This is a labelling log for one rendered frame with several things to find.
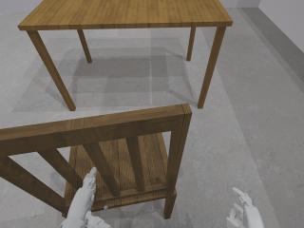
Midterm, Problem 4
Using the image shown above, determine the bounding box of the chair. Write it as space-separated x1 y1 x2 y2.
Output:
0 103 193 219

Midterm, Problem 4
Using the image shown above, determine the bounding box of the table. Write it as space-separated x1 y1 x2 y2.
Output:
17 0 234 112

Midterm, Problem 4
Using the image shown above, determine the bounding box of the robot right hand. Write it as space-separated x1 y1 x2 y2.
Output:
226 187 265 228

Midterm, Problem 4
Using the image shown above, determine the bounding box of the left robot forearm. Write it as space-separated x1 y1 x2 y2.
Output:
59 218 86 228

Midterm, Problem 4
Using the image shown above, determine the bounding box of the robot left hand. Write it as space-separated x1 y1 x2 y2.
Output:
66 167 112 228

